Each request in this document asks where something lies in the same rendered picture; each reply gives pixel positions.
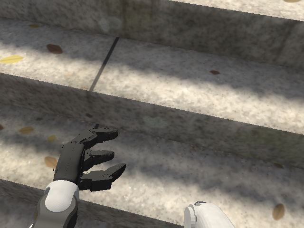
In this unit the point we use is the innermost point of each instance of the right robot thigh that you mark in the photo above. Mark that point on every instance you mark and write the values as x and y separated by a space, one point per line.
205 215

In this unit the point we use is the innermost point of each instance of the right robot shin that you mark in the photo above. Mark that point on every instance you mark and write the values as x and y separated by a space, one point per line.
199 201

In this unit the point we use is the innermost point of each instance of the robot left forearm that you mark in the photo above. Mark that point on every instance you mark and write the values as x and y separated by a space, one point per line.
58 207

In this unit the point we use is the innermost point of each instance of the left robot hand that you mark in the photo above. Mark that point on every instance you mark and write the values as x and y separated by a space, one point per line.
76 158

